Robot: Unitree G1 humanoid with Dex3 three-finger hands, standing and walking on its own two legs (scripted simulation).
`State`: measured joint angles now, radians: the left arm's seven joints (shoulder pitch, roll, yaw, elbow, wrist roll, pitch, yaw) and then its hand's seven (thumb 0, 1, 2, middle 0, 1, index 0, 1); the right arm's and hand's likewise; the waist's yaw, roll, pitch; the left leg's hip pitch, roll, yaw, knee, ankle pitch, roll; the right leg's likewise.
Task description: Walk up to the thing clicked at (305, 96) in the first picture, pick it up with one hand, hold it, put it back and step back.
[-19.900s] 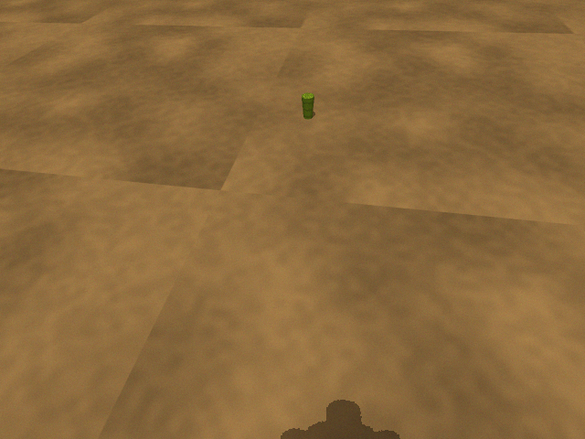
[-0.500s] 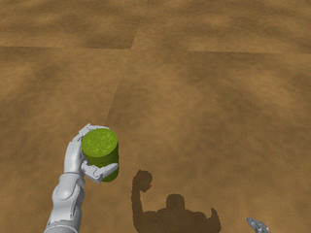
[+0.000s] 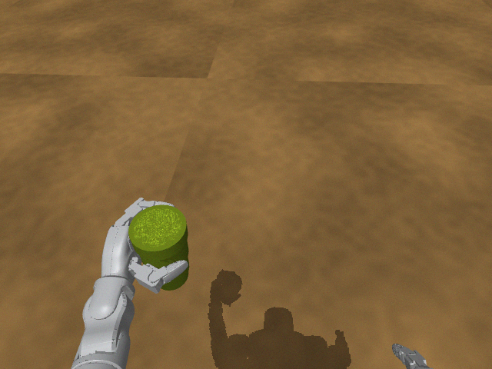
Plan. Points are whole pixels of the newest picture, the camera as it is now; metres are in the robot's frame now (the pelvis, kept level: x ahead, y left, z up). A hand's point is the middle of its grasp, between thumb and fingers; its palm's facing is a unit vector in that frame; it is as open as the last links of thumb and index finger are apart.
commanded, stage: hold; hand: left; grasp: from the side
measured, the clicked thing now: (165, 253) +0.32 +0.17 +0.02
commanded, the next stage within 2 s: crouch in 1.02 s
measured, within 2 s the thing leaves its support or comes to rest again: neither
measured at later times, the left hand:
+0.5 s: hand (158, 243) +0.32 +0.17 +0.04, palm faces +0.01 -1.00 -0.01, open 11.1 cm
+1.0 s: hand (157, 243) +0.32 +0.17 +0.05, palm faces +0.02 -1.00 -0.02, open 11.1 cm
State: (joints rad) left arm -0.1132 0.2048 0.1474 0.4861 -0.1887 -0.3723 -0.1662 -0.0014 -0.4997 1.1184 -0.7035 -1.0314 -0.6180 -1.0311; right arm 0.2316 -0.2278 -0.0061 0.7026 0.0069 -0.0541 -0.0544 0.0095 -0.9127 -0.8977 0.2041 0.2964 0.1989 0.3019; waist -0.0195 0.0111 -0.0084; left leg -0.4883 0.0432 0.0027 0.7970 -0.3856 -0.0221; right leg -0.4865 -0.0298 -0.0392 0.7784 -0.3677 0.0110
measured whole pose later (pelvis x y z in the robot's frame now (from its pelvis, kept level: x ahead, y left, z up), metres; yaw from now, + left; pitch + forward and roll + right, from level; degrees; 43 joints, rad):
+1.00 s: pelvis +0.00 +0.01 +0.00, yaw +0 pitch +4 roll -1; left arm -0.11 0.21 0.14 0.46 -0.19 -0.35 -0.15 0.00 -0.50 1.12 -0.70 -1.03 -0.62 -1.03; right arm 0.24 -0.22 -0.01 0.70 0.01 -0.07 -0.05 0.01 -0.91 -0.90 0.20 0.30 0.20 0.30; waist -0.02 0.02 -0.02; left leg -0.49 0.04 0.00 0.81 -0.40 -0.01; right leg -0.48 -0.03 -0.04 0.77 -0.37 0.02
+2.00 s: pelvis -0.05 +0.00 -0.24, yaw -1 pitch +33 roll -2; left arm -0.43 0.26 0.31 0.92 -0.17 -0.77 -0.24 0.00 -0.48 1.10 -0.70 -1.02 -0.62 -1.01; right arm 0.09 -0.25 -0.01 0.74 -0.08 -0.08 0.05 0.01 -0.91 -0.91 0.20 0.30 0.20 0.30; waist -0.06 0.00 -0.19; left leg -1.76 0.04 -0.06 1.88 -0.69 -0.02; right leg -1.75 -0.04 -0.03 1.85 -0.67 0.01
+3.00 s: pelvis -0.08 +0.01 -0.43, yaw -6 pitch +27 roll -8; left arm -0.58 0.46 0.46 1.09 -0.11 -0.84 -0.21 0.00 -0.48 1.10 -0.71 -1.01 -0.63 -1.01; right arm 0.00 -0.31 0.14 0.75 -0.18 -0.03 0.11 0.00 -0.92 -0.91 0.20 0.30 0.20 0.30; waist -0.16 -0.07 0.03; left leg -2.25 0.01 -0.17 2.49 -0.71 -0.03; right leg -2.20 -0.02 -0.09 2.38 -0.65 0.03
